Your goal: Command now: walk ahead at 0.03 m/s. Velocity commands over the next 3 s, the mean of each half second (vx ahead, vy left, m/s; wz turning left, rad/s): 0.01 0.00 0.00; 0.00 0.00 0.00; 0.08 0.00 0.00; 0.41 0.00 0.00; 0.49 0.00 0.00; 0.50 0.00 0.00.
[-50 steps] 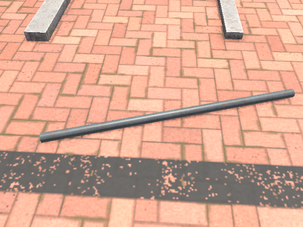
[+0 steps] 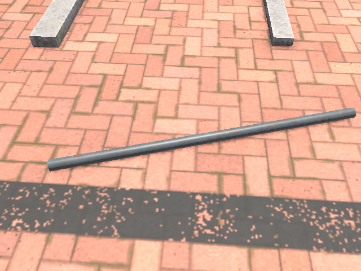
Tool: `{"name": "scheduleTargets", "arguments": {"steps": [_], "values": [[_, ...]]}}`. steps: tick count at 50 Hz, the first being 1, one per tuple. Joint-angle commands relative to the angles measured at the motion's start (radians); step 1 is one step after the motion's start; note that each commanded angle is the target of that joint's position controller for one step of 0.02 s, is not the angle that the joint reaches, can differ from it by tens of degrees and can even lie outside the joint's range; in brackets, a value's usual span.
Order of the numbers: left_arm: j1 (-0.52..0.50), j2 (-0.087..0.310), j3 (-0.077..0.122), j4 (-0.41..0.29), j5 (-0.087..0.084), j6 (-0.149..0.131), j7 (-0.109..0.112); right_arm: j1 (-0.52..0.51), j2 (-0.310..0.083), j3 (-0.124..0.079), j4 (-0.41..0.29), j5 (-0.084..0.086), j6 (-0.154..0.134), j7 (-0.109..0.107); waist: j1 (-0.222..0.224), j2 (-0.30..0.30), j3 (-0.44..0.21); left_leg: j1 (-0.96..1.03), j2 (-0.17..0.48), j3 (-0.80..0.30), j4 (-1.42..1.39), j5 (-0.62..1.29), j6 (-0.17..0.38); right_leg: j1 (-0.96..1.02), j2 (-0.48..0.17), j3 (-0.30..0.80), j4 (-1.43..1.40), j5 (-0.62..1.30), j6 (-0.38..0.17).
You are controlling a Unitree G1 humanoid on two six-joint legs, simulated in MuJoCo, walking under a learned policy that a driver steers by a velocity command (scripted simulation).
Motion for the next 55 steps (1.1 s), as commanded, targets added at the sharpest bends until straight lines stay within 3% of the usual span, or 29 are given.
{"name": "scheduleTargets", "arguments": {"steps": [1,55], "values": [[0.08,0.074,0.011,-0.002,0.0,-0.001,0.004,0.072,-0.078,-0.011,-0.006,0.001,-0.003,-0.005,0.0,0.0,0.043,0.022,0.101,-0.078,-0.049,0.196,0.031,-0.056,-0.101,0.066,-0.055,0.233,-0.033],[0.121,0.046,0.011,0.0,0.0,0.001,0.003,0.109,-0.051,-0.011,0.009,0.001,0.002,-0.005,-0.001,-0.002,0.069,0.0,0.102,-0.078,-0.064,0.128,0.025,-0.082,-0.107,0.061,-0.065,0.165,-0.033]]}}
Next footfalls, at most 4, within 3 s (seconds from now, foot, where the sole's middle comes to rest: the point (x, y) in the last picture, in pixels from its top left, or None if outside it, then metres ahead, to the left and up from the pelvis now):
2.02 right None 0.43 -0.04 -0.78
2.58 left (159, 216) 0.74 0.11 -0.78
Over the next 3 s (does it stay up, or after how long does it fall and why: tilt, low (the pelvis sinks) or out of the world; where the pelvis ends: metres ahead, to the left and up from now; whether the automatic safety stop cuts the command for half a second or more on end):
stays up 0.80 0.05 0.00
